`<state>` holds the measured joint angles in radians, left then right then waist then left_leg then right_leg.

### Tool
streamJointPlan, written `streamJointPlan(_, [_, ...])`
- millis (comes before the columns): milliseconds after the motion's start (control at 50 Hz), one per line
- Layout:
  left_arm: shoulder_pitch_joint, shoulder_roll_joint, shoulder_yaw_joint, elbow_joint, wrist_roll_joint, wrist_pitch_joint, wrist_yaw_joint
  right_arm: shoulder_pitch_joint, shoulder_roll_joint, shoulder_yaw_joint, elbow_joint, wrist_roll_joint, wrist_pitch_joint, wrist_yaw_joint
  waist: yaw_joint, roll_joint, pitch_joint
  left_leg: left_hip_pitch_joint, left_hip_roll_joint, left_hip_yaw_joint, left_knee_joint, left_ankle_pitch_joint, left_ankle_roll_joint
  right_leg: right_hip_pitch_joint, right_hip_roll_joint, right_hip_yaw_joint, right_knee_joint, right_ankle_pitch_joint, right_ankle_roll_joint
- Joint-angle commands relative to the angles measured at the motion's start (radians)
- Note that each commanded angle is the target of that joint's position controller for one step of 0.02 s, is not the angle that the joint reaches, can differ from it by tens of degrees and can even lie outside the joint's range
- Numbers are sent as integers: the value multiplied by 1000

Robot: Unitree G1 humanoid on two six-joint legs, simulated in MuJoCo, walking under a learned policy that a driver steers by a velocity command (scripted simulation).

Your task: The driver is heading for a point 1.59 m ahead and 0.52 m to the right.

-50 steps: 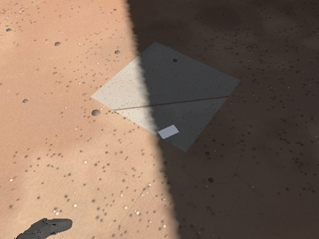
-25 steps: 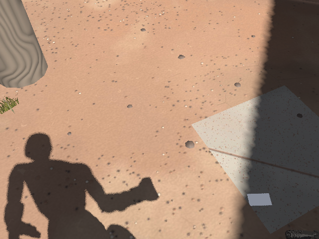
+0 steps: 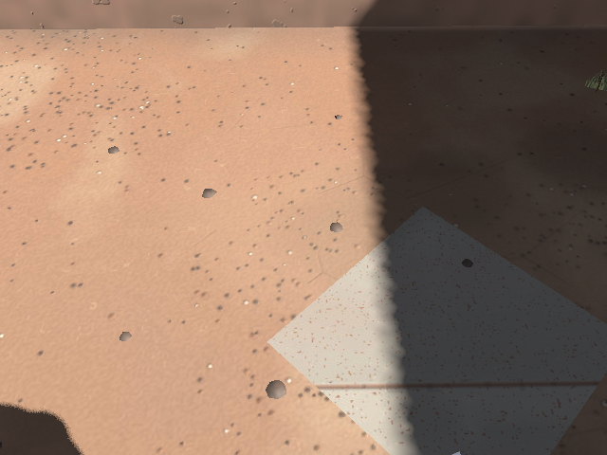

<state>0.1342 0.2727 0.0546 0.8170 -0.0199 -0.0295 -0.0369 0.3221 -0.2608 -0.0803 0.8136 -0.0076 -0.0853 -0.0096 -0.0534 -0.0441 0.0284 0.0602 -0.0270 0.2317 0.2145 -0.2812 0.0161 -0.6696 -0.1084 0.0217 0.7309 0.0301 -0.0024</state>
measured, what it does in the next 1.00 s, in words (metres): walks ahead, turning right: right foot, then left foot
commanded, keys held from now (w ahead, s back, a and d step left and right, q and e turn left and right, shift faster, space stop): w+e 0.88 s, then w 0.12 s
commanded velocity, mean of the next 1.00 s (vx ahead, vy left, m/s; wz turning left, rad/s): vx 0.50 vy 0.00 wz -0.55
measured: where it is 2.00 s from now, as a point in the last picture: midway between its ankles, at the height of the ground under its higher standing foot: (469, 231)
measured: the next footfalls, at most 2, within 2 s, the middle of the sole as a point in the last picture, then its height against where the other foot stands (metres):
right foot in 0.14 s outside the picture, level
left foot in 0.62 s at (304, 415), level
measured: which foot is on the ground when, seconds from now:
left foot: down 0.00-0.12, up 0.14-0.60, down 0.62-1.00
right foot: up 0.00-0.12, down 0.14-0.62, up 0.64-1.00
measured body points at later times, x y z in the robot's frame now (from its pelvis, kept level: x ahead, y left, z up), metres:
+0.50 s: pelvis +0.29 -0.06 +0.01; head +0.32 -0.09 +0.45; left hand +0.42 +0.21 -0.10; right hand +0.44 -0.36 -0.08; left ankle +0.52 +0.06 -0.69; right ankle +0.21 -0.12 -0.74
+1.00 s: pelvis +0.55 -0.12 +0.00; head +0.58 -0.15 +0.45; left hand +0.87 -0.04 -0.08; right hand +0.41 -0.37 -0.12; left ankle +0.54 +0.02 -0.74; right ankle +0.60 -0.35 -0.69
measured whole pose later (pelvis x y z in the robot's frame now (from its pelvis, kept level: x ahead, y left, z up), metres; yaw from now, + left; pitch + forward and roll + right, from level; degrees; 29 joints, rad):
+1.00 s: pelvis +0.55 -0.12 +0.00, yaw -35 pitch +1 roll +2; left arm 0.12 0.29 0.06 0.63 -0.02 -0.02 -0.03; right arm 0.33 -0.29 -0.07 0.86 0.01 -0.09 0.01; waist -0.10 -0.04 0.04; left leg 0.01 -0.01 0.17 0.24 -0.27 0.01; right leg -0.67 -0.10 0.05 0.75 -0.05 -0.01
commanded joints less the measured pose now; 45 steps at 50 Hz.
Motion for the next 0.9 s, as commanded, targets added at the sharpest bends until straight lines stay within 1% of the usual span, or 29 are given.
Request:
streamJointPlan(20, [-120, 52, 4, -109, 1, -12, -20, -11, -174, -47, -37, 19, 5, -9, -8, 80, 86, 0, 324, -52, -51, 406, 138, -41, -1, -31, -69, -43, -36])
streamJointPlan(40, [-124, 59, 7, -121, 1, -11, -25, -13, -183, -50, -32, 24, 13, -11, 0, 88, 80, 30, 330, -41, -15, 488, 129, -29, 13, -51, -82, -89, -51])
streamJointPlan(80, [-71, 90, 24, -129, -1, -6, -29, -33, -214, -58, -35, 30, 30, -17, 45, 121, 16, 60, 327, -16, 123, 832, 105, 89, 79, -116, -79, -193, -91])
streamJointPlan(100, [22, 121, 43, -113, -5, -3, -27, -48, -224, -59, -38, 34, 39, -19, 101, 130, -41, 47, 312, -2, 266, 965, 88, 214, 125, -144, -83, -229, -117])
streamJointPlan(120, [178, 175, 75, -76, -8, -1, -17, -64, -218, -53, -43, 39, 44, -20, 188, 108, -125, -37, 269, 23, 482, 947, 52, 445, 173, -147, -147, -178, -155])
streamJointPlan(140, [313, 272, 110, -50, -10, 10, 6, -40, -173, -34, -59, 16, 34, -22, 228, -25, -213, -281, 215, 25, 799, 589, -2, 733, 54, 81, -182, -158, -216])
streamJointPlan(160, [267, 358, 116, -67, -12, -3, 7, 57, -25, 11, -108, -14, 4, -7, 90, -244, -304, -711, -11, -131, 1125, -314, -64, 1023, -180, 676, -312, -348, -419])
streamJointPlan(180, [290, 265, 90, -92, -4, -18, -1, -65, -115, 2, -117, 29, -35, 6, 176, -98, -374, -820, 0, -331, 1197, -317, -38, 1061, -218, 812, -449, -445, -416])
streamJointPlan(200, [253, 213, 76, -87, 2, -32, -2, -149, -152, -8, -141, 61, -55, 13, 177, -57, -230, -890, 46, -328, 1164, -220, -9, 966, -196, 671, -462, -381, -366])
streamJointPlan(220, [191, 182, 67, -96, -4, -39, 0, -160, -144, -5, -137, 44, -64, 6, 133, 24, -150, -852, 94, -326, 1077, -133, 4, 822, -152, 550, -452, -279, -330])
streamJointPlan(240, [126, 145, 56, -110, -2, -39, 3, -160, -151, -12, -125, 15, -64, -2, 94, 37, -97, -783, 122, -322, 990, -84, -2, 689, -111, 448, -456, -160, -305])
streamJointPlan(260, [95, 125, 47, -130, 12, -40, 10, -140, -157, -18, -120, 6, -53, -1, 61, 16, -88, -711, 140, -330, 951, -48, -8, 607, -86, 396, -475, -77, -298])
streamJointPlan(300, [90, 136, 49, -140, 11, -42, 20, -124, -137, -18, -121, -4, -31, 0, 40, 13, -77, -666, 140, -312, 870, -19, -36, 530, -64, 337, -500, 36, -302])
streamJointPlan(340, [117, 165, 56, -135, 7, -43, 33, -167, -110, -9, -137, -8, -16, -2, 45, 17, -52, -672, 125, -289, 759, 58, -68, 473, -38, 277, -512, 99, -294])
streamJointPlan(440, [183, 179, 62, -120, -3, -27, 53, -348, -73, 12, -183, 3, -22, 14, 118, -35, -21, -583, 49, -270, 390, 361, -89, 414, 32, 222, -493, -38, -218])
streamJointPlan(480, [217, 180, 63, -108, -7, -21, 54, -391, -87, 9, -198, 14, -30, 23, 135, -43, -17, -561, 33, -284, 330, 382, -83, 442, 11, 269, -468, -87, -211])
streamJointPlan(540, [232, 170, 63, -104, -8, -11, 61, -386, -126, -3, -202, 17, -44, 35, 119, -59, -21, -548, 29, -316, 266, 303, -52, 540, -27, 360, -379, -107, -194])
streamJointPlan(580, [208, 166, 65, -113, -4, -5, 62, -303, -149, -16, -182, 18, -55, 34, 68, -89, -41, -447, 24, -301, 236, 236, -16, 557, -28, 392, -304, -46, -172])
streamJointPlan(600, [195, 139, 55, -123, 0, -6, 59, -203, -175, -31, -157, 9, -60, 28, 16, -79, -101, -289, 38, -298, 210, 245, 16, 531, 21, 365, -197, 14, -143])
streamJointPlan(620, [193, 84, 33, -143, 14, -9, 54, -58, -224, -44, -144, -9, -62, 20, -46, 5, -242, -31, 188, -436, 238, 182, 77, 420, 81, 292, 62, -90, -108])
streamJointPlan(640, [338, 19, 14, -168, -13, -17, 54, 39, -299, -63, -109, -18, -48, 21, 10, 338, -372, 310, 415, -892, 162, -32, 241, 53, 229, 162, 397, -562, -35])
streamJointPlan(660, [342, 115, 24, -150, -23, -19, 56, 28, -216, -45, -115, 8, -43, 28, -4, 306, -330, 293, 447, -1030, 98, -263, 237, -85, 151, 178, 543, -611, -23])
streamJointPlan(680, [239, 177, 42, -158, -19, -14, 56, -18, -152, -27, -127, 11, -36, 23, -31, 202, -197, 173, 404, -878, 79, -265, 193, -121, 112, 165, 583, -517, -17])
streamJointPlan(700, [176, 177, 44, -172, -9, -10, 57, -69, -136, -18, -131, 2, -28, 20, -19, 129, -117, 48, 364, -740, 68, -135, 166, -95, 77, 127, 571, -445, -10])
streamJointPlan(720, [136, 166, 46, -187, 3, -11, 54, -98, -116, -11, -122, -3, -23, 19, -4, 112, -56, -53, 327, -643, 46, -15, 160, -76, 50, 123, 525, -397, -8])
streamJointPlan(740, [141, 148, 48, -192, -1, -7, 47, -110, -104, -5, -115, -9, -25, 16, 20, 139, -42, -114, 300, -566, 25, 61, 149, -31, 23, 122, 494, -366, -10])
streamJointPlan(780, [152, 107, 42, -197, -13, 4, 40, -114, -99, -5, -99, -1, -31, 15, 34, 162, -30, -161, 276, -463, -19, 127, 156, -3, 4, 95, 445, -349, -7])
streamJointPlan(840, [98, 78, 32, -230, -4, 13, 37, -102, -142, -19, -73, 4, -37, 13, 33, 127, -7, -162, 297, -371, -62, 231, 184, -54, -15, 84, 342, -282, 11])
streamJointPlan(900, [48, 66, 24, -241, -3, 6, 25, -96, -163, -24, -55, 4, -30, 12, 18, 106, -5, -139, 277, -261, -68, 320, 173, -43, -12, 64, 191, -132, 13])
Velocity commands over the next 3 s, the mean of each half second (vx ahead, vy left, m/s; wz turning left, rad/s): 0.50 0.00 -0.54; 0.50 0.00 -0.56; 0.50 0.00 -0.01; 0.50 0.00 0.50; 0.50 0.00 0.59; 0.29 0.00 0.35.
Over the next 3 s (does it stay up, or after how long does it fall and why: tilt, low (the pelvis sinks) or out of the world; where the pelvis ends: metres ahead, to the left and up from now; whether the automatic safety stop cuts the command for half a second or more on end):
stays up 1.50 -0.45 0.00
